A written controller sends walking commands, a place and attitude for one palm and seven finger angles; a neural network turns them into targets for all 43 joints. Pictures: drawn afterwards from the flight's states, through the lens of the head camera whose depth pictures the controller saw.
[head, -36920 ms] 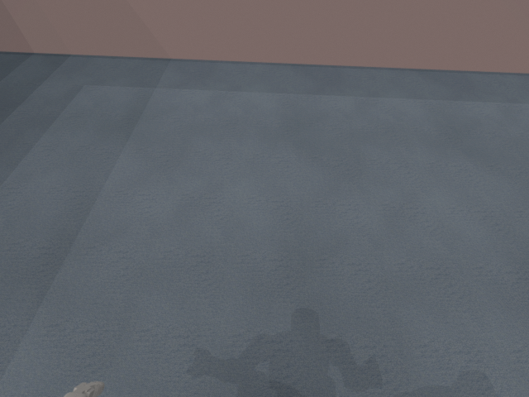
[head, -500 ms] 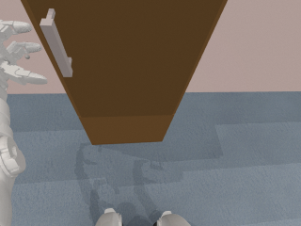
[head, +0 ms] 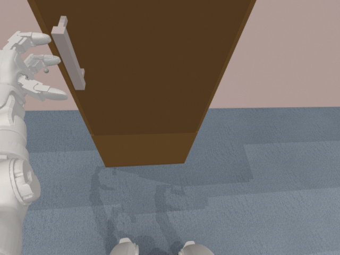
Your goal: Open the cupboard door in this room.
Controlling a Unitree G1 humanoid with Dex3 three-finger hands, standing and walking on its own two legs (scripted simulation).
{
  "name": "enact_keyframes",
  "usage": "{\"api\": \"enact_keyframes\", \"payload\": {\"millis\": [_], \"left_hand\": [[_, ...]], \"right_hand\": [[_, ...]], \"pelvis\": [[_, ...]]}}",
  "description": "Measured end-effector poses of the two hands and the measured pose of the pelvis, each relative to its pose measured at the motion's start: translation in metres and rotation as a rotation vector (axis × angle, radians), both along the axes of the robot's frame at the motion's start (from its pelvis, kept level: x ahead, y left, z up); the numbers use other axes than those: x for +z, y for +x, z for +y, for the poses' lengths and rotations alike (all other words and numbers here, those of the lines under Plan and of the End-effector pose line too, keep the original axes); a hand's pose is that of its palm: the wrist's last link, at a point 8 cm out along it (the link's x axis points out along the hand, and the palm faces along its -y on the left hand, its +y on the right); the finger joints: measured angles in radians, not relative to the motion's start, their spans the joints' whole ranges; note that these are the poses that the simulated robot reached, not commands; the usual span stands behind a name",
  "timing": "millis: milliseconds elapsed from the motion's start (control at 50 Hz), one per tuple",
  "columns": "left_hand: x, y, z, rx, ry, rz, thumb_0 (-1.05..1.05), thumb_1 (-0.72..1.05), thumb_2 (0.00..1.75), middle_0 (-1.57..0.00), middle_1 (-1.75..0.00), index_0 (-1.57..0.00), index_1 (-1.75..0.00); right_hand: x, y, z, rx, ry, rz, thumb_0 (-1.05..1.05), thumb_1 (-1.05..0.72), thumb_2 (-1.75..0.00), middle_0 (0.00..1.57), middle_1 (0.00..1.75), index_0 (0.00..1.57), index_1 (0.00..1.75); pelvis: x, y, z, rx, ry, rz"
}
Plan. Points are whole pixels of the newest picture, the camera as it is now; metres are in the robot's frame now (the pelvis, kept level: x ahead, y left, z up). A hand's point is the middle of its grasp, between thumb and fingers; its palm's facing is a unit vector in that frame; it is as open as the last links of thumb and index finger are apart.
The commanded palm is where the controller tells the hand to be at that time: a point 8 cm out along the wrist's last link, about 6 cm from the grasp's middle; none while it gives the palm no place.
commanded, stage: slide the fingers in behind the handle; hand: left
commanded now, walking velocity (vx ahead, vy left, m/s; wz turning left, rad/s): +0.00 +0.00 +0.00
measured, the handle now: (72, 56) +0.54 +0.19 +0.12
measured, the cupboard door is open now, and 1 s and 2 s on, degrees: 0 0 0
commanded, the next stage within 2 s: close the thumb around the handle in 1.22 s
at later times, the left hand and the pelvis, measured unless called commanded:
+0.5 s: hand (66, 70) +0.50 +0.20 +0.12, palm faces +0.01 -1.00 +0.01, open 13.9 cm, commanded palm +0.48 +0.24 +0.12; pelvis +0.00 -0.01 +0.00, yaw +1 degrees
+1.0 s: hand (80, 70) +0.50 +0.17 +0.12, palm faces +0.02 -1.00 -0.01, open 13.9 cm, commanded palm +0.48 +0.22 +0.12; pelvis +0.00 -0.02 +0.00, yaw +1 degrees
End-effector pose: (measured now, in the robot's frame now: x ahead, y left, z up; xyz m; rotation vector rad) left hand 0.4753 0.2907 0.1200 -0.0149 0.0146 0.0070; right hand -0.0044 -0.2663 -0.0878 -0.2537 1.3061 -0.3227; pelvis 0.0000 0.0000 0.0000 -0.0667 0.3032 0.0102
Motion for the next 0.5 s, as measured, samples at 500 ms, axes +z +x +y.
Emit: {"api": "enact_keyframes", "payload": {"millis": [500], "left_hand": [[0.001, 0.001, -0.04, 0.0, 0.004, -0.003, -0.01, -0.5, 0.3, -0.31, -1.2, -0.31, -1.21]], "right_hand": [[-0.008, -0.001, -0.004, 0.018, 0.035, -0.005, 0.0, -0.9, -0.9, 0.2, 0.3, 0.2, 0.3]], "pelvis": [[-0.001, -0.003, -0.008, 0.012, 0.009, -0.011]]}}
